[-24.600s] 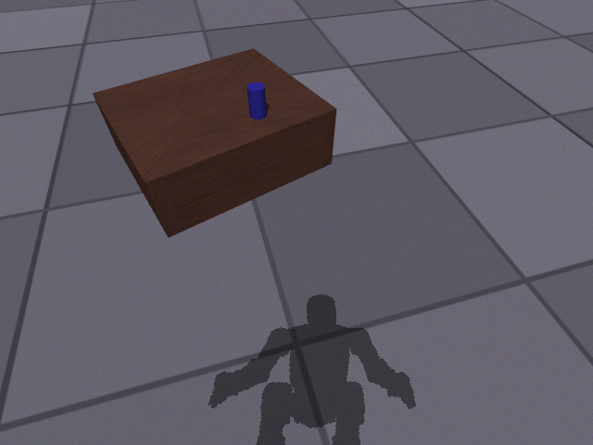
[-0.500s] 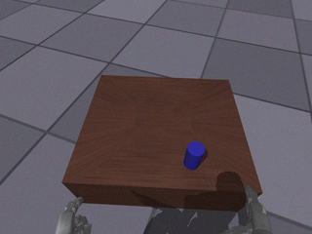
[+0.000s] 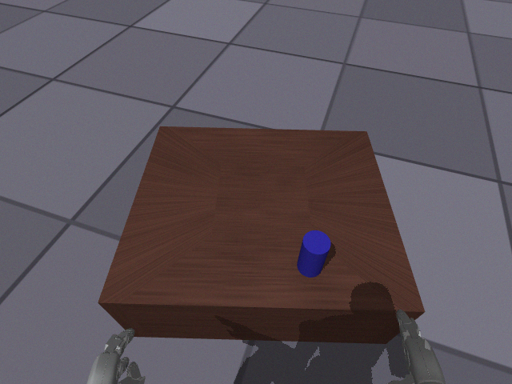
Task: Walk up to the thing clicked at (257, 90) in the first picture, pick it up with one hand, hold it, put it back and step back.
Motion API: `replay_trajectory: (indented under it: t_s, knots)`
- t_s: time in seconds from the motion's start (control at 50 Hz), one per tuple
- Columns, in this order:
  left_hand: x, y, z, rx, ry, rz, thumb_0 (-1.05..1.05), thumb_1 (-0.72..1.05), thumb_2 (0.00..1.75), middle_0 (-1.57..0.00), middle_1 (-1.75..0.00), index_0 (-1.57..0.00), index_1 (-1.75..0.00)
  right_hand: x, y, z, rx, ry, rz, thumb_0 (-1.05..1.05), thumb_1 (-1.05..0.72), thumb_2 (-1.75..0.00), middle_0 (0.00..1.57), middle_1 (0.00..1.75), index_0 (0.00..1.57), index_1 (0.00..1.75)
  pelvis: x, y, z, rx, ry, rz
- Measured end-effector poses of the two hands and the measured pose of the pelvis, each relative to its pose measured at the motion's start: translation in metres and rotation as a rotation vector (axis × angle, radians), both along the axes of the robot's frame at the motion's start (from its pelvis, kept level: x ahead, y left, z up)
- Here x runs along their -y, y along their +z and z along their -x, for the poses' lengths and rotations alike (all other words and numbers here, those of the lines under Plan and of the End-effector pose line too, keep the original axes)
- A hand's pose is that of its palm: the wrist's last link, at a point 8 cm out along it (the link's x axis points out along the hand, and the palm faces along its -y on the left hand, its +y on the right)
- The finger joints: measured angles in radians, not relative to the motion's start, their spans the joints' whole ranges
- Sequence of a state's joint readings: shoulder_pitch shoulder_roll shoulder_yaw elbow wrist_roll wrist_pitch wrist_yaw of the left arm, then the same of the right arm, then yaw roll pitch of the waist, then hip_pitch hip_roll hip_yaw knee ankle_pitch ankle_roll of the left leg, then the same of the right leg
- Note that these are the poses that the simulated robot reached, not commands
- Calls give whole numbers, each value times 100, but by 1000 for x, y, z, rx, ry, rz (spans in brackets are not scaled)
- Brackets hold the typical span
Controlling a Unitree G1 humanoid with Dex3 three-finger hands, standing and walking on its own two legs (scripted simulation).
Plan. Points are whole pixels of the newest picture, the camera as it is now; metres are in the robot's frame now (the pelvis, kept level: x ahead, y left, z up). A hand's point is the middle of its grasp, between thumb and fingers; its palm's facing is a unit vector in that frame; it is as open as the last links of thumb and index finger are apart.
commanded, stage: home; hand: right
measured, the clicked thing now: (312, 254) +0.51 -0.16 -0.33
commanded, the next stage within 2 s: stand in 1.32 s
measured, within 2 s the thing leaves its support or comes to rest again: neither
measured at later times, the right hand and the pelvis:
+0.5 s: hand out of the picture +0.05 -0.25 -0.10, palm faces +0.03 +0.92 -0.40, open 17.5 cm; pelvis +0.00 +0.00 +0.04, yaw -1 degrees
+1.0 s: hand out of the picture +0.03 -0.24 -0.11, palm faces +0.02 +0.93 -0.36, open 17.4 cm; pelvis -0.01 +0.01 +0.05, yaw -1 degrees
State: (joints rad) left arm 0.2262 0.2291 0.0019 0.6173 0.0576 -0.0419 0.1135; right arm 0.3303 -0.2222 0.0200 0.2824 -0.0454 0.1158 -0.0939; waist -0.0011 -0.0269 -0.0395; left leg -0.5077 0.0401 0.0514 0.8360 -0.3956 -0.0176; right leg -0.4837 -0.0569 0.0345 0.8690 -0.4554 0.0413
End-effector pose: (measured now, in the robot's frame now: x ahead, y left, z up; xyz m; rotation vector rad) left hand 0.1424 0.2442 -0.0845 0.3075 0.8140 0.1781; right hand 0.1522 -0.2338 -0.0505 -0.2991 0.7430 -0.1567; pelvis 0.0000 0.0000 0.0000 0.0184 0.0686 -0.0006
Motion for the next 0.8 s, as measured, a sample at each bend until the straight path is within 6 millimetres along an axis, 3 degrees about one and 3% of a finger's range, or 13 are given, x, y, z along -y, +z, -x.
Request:
replay_trajectory:
  t_s: [0.12,0.28,0.5,0.8]
  knots:
    - [-15,-7,23,-160,-8,23,1,90,90,-21,-30,-20,-30,33,-19,28,-186,1,37,0,54,-5,6,5,6,5,1,12,-3,48,-5,17]
    - [-31,-6,49,-285,38,29,1,90,90,-20,-30,-20,-30,59,-15,74,-346,-101,77,0,54,-4,6,5,6,5,0,30,-8,88,-12,26]
    - [-34,-8,70,-382,48,50,1,90,90,-20,-30,-20,-30,56,-14,113,-459,-170,65,0,55,-4,6,5,6,5,-4,42,-4,126,-20,28]
    - [-44,-7,93,-435,61,42,1,90,90,-20,-30,-20,-30,46,-19,127,-504,-175,36,0,54,-5,6,5,6,5,-9,45,6,139,-25,26]
